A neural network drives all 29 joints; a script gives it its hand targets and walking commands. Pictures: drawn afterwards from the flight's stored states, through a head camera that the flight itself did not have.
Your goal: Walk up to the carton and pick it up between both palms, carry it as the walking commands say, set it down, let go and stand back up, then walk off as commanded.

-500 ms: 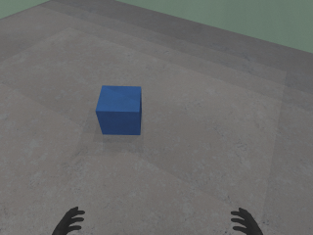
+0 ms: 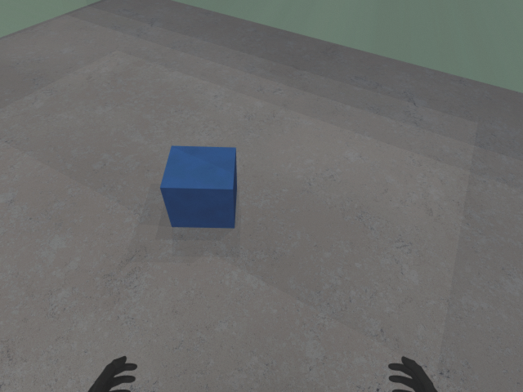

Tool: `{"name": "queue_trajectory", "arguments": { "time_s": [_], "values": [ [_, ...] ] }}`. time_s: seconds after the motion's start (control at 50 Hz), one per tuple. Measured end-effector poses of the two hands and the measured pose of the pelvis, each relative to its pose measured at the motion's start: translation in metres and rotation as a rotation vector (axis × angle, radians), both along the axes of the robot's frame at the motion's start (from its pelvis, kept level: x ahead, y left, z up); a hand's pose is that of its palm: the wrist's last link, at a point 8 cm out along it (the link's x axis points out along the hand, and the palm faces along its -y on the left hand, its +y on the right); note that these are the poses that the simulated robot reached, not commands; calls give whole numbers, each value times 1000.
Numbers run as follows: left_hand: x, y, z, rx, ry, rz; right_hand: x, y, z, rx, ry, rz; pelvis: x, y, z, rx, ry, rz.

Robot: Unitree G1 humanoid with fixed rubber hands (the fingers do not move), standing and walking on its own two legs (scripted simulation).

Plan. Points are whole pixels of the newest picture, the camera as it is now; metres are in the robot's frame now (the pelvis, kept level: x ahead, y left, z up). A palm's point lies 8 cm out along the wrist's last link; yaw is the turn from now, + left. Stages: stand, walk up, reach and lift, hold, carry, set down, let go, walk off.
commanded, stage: stand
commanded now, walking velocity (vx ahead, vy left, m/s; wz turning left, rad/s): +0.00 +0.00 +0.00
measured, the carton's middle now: (203, 187) +1.04 +0.25 -0.61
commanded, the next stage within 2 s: walk up in 0.96 s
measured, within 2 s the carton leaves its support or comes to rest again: neither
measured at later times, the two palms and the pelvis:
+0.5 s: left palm out of the picture +0.10 +0.25 -0.11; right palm out of the picture +0.10 -0.26 -0.10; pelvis -0.02 +0.00 +0.00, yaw +0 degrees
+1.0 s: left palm out of the picture +0.07 +0.25 -0.11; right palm out of the picture +0.08 -0.26 -0.10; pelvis -0.03 +0.00 +0.00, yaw +0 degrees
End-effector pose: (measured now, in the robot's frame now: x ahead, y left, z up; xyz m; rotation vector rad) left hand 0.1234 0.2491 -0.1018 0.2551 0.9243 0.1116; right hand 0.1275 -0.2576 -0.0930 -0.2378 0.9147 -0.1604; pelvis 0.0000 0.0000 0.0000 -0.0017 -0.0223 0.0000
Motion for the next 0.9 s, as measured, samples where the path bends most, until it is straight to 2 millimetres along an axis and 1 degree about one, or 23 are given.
{"name": "queue_trajectory", "arguments": {
  "time_s": [0.14, 0.42, 0.66, 0.76, 0.9],
  "values": [
    [-5, 0, -1, -4, 2, 4, -6, -1, -1, -3, 10, -4, -3, 0, 0, 0, -4, 0],
    [-20, 2, -3, 2, 17, 14, -20, -1, -4, 3, 16, -10, -13, 0, 0, 0, -19, 0],
    [-35, 1, -10, -14, 41, 20, -33, -4, -3, -10, 30, -19, -22, 0, 0, 0, -31, 0],
    [-42, 2, -12, -16, 58, 24, -40, -5, -5, -9, 48, -24, -24, 0, -1, 0, -34, 0],
    [-48, 4, -12, -7, 70, 28, -44, -4, -9, 0, 55, -26, -26, 0, -1, 0, -38, 0]
  ]
}}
